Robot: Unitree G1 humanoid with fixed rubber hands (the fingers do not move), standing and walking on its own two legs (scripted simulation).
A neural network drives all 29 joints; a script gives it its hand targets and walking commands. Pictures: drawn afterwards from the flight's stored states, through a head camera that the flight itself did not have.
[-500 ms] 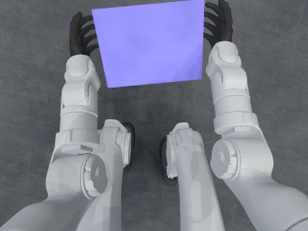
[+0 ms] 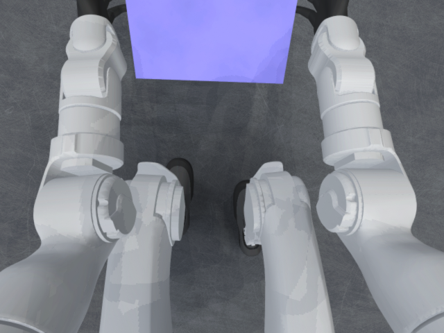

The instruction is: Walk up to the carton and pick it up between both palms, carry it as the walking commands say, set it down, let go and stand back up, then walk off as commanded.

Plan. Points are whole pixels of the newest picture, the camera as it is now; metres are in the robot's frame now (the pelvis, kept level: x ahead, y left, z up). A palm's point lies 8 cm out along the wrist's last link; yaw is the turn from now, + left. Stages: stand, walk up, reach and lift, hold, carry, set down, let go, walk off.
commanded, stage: set down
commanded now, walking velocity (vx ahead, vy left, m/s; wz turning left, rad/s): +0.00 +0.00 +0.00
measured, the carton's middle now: (211, 14) +0.56 +0.01 -0.26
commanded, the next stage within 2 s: none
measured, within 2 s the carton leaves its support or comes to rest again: neither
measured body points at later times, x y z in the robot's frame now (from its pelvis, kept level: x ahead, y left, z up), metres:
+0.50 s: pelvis +0.00 +0.00 -0.04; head +0.36 -0.01 +0.22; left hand +0.56 +0.18 -0.20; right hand +0.55 -0.14 -0.20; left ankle +0.14 +0.10 -0.38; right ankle +0.08 -0.09 -0.38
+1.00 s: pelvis +0.00 +0.00 -0.04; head +0.37 -0.02 +0.21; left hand +0.56 +0.18 -0.20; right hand +0.56 -0.15 -0.21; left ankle +0.14 +0.10 -0.38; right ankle +0.08 -0.09 -0.38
